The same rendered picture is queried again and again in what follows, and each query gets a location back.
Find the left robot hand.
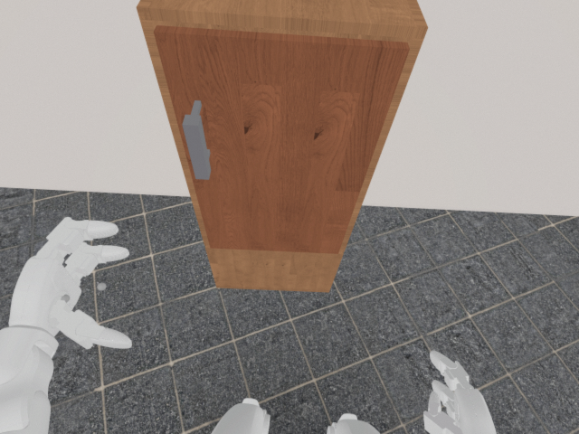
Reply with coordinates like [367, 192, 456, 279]
[8, 217, 132, 349]

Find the cupboard door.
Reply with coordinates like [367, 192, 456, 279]
[154, 25, 410, 254]

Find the robot left forearm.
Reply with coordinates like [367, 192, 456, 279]
[0, 325, 59, 434]

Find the right robot hand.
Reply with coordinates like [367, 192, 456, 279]
[423, 350, 497, 434]

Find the robot left thigh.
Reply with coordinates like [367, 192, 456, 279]
[211, 403, 271, 434]

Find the handle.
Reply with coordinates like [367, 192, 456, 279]
[182, 100, 211, 180]

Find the robot left shin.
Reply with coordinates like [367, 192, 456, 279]
[242, 398, 260, 407]

